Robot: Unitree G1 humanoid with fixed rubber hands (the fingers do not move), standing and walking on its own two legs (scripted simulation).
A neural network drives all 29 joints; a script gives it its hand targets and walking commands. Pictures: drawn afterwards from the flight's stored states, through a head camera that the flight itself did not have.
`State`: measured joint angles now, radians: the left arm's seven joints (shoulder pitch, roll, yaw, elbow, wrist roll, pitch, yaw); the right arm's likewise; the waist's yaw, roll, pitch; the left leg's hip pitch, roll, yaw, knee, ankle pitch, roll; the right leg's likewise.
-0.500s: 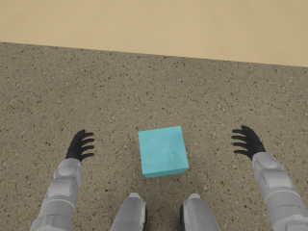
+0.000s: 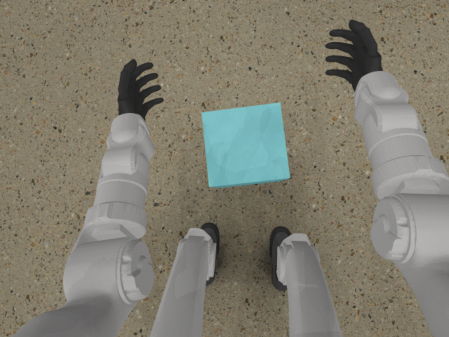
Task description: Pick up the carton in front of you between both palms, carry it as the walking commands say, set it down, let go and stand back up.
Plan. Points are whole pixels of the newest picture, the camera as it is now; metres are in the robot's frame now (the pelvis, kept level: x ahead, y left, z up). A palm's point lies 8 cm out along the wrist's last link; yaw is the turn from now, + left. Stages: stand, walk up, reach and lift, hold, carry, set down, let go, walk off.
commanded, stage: reach and lift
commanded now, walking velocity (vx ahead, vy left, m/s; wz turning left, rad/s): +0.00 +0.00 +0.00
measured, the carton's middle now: (245, 151) +0.46 +0.02 -0.50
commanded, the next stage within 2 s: none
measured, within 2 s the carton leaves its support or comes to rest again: leaves its support in 1.62 s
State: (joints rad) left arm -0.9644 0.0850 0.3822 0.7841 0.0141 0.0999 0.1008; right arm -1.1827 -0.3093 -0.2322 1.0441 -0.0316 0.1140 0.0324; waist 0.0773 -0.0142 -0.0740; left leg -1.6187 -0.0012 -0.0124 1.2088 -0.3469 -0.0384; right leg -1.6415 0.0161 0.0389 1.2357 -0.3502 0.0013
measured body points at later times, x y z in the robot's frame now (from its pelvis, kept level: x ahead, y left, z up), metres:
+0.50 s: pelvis -0.02 +0.01 -0.19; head +0.32 +0.00 +0.10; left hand +0.46 +0.21 -0.35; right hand +0.50 -0.18 -0.35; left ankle +0.09 +0.14 -0.59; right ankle +0.08 -0.12 -0.59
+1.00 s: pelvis -0.04 +0.01 -0.25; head +0.32 +0.00 +0.01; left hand +0.46 +0.22 -0.44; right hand +0.50 -0.16 -0.45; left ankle +0.08 +0.14 -0.59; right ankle +0.08 -0.11 -0.59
